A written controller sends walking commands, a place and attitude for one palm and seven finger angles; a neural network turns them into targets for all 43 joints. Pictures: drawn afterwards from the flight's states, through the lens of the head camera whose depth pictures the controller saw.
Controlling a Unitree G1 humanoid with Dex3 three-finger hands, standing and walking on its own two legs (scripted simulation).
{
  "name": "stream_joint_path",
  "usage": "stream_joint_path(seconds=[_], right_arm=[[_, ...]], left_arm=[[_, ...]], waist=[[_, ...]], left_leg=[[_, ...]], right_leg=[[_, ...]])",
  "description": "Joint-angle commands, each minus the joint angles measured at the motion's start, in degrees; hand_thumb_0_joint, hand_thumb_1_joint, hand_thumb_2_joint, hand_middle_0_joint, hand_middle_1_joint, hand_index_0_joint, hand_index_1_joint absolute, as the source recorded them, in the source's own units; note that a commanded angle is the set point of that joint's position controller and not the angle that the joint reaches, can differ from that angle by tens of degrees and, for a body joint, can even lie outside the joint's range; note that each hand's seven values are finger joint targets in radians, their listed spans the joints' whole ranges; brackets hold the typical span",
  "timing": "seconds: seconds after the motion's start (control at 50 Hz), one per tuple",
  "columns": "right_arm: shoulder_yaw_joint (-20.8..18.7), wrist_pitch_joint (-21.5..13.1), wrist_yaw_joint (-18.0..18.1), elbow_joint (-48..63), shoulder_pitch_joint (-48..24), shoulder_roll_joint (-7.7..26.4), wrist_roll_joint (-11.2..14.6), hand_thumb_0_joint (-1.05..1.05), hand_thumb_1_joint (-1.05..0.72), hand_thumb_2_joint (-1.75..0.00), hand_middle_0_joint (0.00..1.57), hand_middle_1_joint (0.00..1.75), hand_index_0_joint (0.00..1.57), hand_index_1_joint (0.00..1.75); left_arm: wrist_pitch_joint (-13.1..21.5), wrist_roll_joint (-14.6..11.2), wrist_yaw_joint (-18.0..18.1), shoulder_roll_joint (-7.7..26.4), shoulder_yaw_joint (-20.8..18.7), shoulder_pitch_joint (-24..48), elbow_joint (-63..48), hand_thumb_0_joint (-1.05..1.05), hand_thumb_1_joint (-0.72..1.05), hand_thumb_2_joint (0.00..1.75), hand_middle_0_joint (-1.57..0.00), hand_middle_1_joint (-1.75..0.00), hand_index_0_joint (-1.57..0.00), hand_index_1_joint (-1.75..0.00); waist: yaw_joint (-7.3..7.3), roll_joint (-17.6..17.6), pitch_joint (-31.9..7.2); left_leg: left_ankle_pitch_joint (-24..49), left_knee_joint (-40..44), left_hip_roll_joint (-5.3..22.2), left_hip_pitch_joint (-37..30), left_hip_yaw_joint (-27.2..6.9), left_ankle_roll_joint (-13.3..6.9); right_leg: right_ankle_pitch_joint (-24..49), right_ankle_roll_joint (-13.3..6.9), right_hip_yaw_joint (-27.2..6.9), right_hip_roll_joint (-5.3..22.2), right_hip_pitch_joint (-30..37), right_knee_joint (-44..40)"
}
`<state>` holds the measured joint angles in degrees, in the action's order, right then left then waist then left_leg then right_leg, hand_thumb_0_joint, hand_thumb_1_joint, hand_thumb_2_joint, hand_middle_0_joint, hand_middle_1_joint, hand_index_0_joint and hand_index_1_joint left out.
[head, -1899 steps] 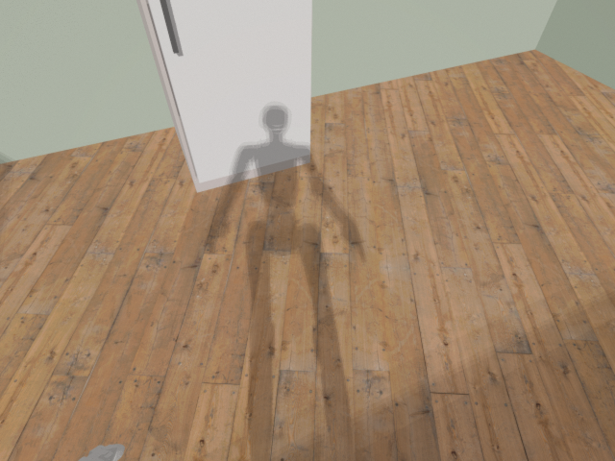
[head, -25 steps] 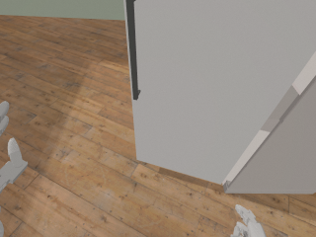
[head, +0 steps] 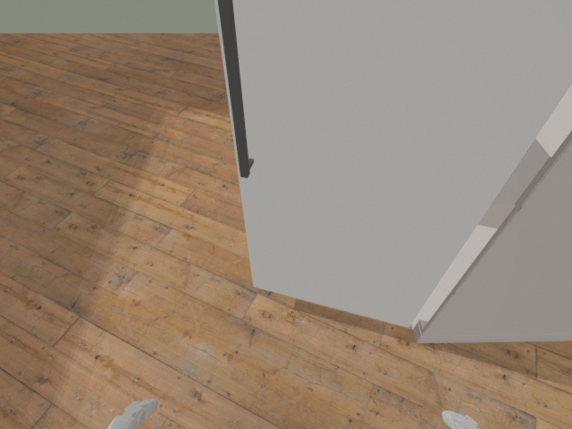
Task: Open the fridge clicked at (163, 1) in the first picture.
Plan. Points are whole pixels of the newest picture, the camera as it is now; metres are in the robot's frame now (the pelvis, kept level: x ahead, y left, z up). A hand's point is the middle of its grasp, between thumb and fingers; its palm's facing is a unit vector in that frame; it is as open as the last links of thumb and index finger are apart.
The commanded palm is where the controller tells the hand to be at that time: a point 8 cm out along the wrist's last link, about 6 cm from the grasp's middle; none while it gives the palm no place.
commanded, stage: let the arm hang, fingers relaxed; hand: left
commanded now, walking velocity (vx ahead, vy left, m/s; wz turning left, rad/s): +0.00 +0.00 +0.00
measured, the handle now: (240, 96) +0.66 +0.11 +0.13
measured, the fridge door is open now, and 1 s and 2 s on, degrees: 73 73 73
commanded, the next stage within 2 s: look to check the result in 0.86 s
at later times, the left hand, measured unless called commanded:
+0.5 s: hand out of the picture +0.01 +0.20 -0.16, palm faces -0.02 -0.97 -0.24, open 7.4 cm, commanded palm none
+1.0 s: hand out of the picture +0.05 +0.19 -0.16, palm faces -0.03 -0.98 -0.21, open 7.4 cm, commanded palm none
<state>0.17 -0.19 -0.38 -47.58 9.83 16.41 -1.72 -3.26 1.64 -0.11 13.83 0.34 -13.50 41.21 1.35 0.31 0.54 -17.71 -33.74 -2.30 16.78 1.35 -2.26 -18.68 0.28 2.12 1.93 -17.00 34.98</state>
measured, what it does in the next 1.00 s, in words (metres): stands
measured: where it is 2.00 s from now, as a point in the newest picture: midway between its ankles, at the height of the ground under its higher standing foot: outside the picture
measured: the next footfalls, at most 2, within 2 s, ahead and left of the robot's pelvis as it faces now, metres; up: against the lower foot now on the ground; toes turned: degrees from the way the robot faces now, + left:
none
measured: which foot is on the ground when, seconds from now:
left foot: down 0.00-1.00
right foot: down 0.00-1.00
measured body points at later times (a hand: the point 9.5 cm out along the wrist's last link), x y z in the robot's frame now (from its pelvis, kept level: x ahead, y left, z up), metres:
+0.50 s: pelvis +0.01 +0.01 +0.01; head +0.03 +0.01 +0.46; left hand +0.02 +0.26 -0.14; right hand +0.00 -0.20 -0.15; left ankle +0.00 +0.10 -0.73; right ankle +0.00 -0.12 -0.73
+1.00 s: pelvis +0.02 +0.01 +0.02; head +0.04 +0.01 +0.46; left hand +0.05 +0.24 -0.14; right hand +0.02 -0.22 -0.14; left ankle +0.00 +0.10 -0.73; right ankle +0.00 -0.12 -0.73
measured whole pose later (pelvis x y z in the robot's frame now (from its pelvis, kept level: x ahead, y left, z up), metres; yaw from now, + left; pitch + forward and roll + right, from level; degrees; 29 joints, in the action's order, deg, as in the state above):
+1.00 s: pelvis +0.02 +0.01 +0.02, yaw -2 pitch -1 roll +0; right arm 0.4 -0.7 1.7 -64.1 14.3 10.1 -1.1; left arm 0.5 0.5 1.5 10.4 0.1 -12.4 64.6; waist 0.3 0.1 2.8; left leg -13.5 -21.5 -2.2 7.3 3.3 -2.8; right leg -13.7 1.0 0.0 1.4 -8.4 22.9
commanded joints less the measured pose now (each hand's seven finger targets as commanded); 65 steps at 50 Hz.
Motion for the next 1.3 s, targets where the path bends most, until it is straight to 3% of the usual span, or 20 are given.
stream_joint_path(seconds=[0.0,0.08,0.16,0.24,0.3,0.38,0.48,0.68,0.9,1.04,1.16,1.22,1.28], right_arm=[[-1.0,-0.8,1.0,0.3,-0.4,5.7,0.2,0.0,-0.9,-0.9,0.2,0.3,0.2,0.3],[-0.8,-0.5,1.8,-4.9,2.9,2.6,0.2,0.0,-0.9,-0.9,0.2,0.3,0.2,0.3],[-0.9,-0.3,2.1,-8.1,6.2,1.9,0.5,0.0,-0.9,-0.9,0.2,0.3,0.2,0.3],[-0.9,-0.6,2.4,-10.6,8.8,1.0,0.8,0.0,-0.9,-0.9,0.2,0.3,0.2,0.3],[-0.8,-0.4,2.5,-11.9,9.4,0.3,0.9,0.0,-0.9,-0.9,0.2,0.3,0.2,0.3],[-0.8,-0.6,2.6,-13.3,10.1,-0.1,0.9,0.0,-0.9,-0.9,0.2,0.3,0.2,0.3],[-0.9,-0.7,2.5,-14.1,9.6,-0.6,0.7,0.0,-0.9,-0.9,0.2,0.3,0.2,0.3],[-1.0,-1.2,2.6,-14.5,8.6,-0.5,0.6,0.0,-0.9,-0.9,0.2,0.3,0.2,0.3],[-1.0,-1.0,2.6,-14.6,7.7,-0.1,0.8,0.0,-0.9,-0.9,0.2,0.3,0.2,0.3],[-0.9,-0.8,2.6,-15.1,7.6,-0.4,0.7,0.0,-0.9,-0.9,0.2,0.3,0.2,0.3],[-0.9,-0.8,2.6,-15.3,7.7,-0.5,0.7,0.0,-0.9,-0.9,0.2,0.3,0.2,0.3],[-0.9,-0.8,2.7,-15.3,7.7,-0.8,0.8,0.0,-0.9,-0.9,0.2,0.3,0.2,0.3],[-1.0,-0.8,2.7,-15.4,7.6,-0.8,0.8,0.0,-0.9,-0.9,0.2,0.3,0.2,0.3]], left_arm=[[3.5,-0.5,0.9,9.9,-2.3,0.9,3.0,0.0,0.9,0.9,-0.2,-0.3,-0.2,-0.3],[3.7,-0.9,1.1,6.6,-2.4,-1.0,11.2,0.0,0.9,0.9,-0.2,-0.3,-0.2,-0.3],[3.7,-1.1,1.1,5.3,-1.6,-2.1,15.9,0.0,0.9,0.9,-0.2,-0.3,-0.2,-0.3],[3.9,-1.2,1.3,4.5,-1.2,-3.3,19.1,0.0,0.9,0.9,-0.2,-0.3,-0.2,-0.3],[3.9,-1.2,1.5,3.9,-1.0,-3.9,20.6,0.0,0.9,0.9,-0.2,-0.3,-0.2,-0.3],[3.9,-1.2,1.7,3.3,-1.1,-3.9,21.6,0.0,0.9,0.9,-0.2,-0.3,-0.2,-0.3],[3.9,-1.1,1.9,2.8,-1.2,-3.5,21.7,0.0,0.9,0.9,-0.2,-0.3,-0.2,-0.3],[4.1,-1.1,1.9,2.8,-1.9,-1.9,21.1,0.0,0.9,0.9,-0.2,-0.3,-0.2,-0.3],[4.4,-1.1,1.9,3.2,-1.7,-1.5,21.1,0.0,0.9,0.9,-0.2,-0.3,-0.2,-0.3],[4.3,-1.2,1.9,2.6,-1.4,-1.8,21.8,0.0,0.9,0.9,-0.2,-0.3,-0.2,-0.3],[4.3,-1.2,1.9,2.4,-1.4,-2.2,22.1,0.0,0.9,0.9,-0.2,-0.3,-0.2,-0.3],[4.5,-1.1,2.0,2.3,-1.3,-2.3,22.3,0.0,0.9,0.9,-0.2,-0.3,-0.2,-0.3],[4.4,-1.2,2.0,2.1,-1.4,-2.4,22.2,0.0,0.9,0.9,-0.2,-0.3,-0.2,-0.3]], waist=[[-1.94,2.3,-2.5],[-1.53,9.1,-2.1],[-1.27,5.3,-1.0],[-1.21,1.1,-1.5],[-1.31,-0.1,1.0],[-1.2,-1.1,1.5],[-1.22,-1.8,4.0],[-1.3,1.1,2.7],[-1.08,-0.3,1.1],[-0.81,-1.1,2.3],[-0.84,-0.1,1.9],[-0.74,-1.3,1.9],[-0.78,0.1,2.2]], left_leg=[[13.3,10.6,6.9,-0.3,-7.8,-0.7],[7.7,12.5,6.8,-2.4,-6.8,-0.5],[7.0,13.7,7.5,-3.1,-6.9,-0.8],[12.2,13.7,7.9,-5.5,-6.4,-0.9],[12.8,14.0,7.9,-5.8,-6.0,-1.0],[12.6,15.2,8.2,-6.1,-6.2,-1.1],[11.1,16.3,7.9,-5.5,-6.2,-1.1],[15.2,16.6,7.9,-6.5,-5.5,-0.8],[18.4,15.6,8.0,-9.5,-4.7,-0.7],[16.5,16.0,8.1,-9.7,-4.5,-0.5],[16.3,16.1,8.0,-9.9,-4.4,-0.6],[16.4,15.8,8.1,-10.1,-4.2,-0.5],[16.8,15.9,8.1,-10.1,-4.0,-0.4]], right_leg=[[10.0,-2.9,-6.6,3.9,8.1,-10.2],[8.0,-3.7,-6.6,3.9,8.5,-13.6],[8.1,-3.5,-5.8,3.6,8.6,-15.1],[11.8,-3.2,-4.9,3.9,9.3,-14.6],[11.8,-3.0,-4.8,3.7,7.8,-14.9],[11.1,-2.6,-4.8,3.5,7.7,-14.5],[10.1,-2.5,-5.2,3.4,6.5,-14.6],[12.8,-2.2,-5.2,3.5,8.2,-13.8],[15.9,-2.2,-5.4,3.9,8.6,-14.6],[15.0,-2.1,-5.6,3.8,7.9,-15.4],[15.2,-2.2,-6.0,3.8,8.2,-15.5],[16.0,-2.2,-5.9,4.0,8.1,-15.7],[16.4,-2.3,-6.0,3.9,8.1,-15.7]])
